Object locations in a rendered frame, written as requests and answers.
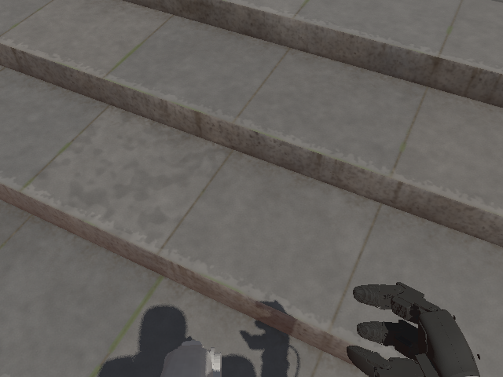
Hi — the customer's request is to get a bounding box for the robot left thigh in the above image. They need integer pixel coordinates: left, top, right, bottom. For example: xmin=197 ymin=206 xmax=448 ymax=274
xmin=160 ymin=345 xmax=222 ymax=377

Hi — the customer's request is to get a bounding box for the robot right hand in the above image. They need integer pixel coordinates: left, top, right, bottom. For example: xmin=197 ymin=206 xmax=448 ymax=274
xmin=347 ymin=282 xmax=480 ymax=377

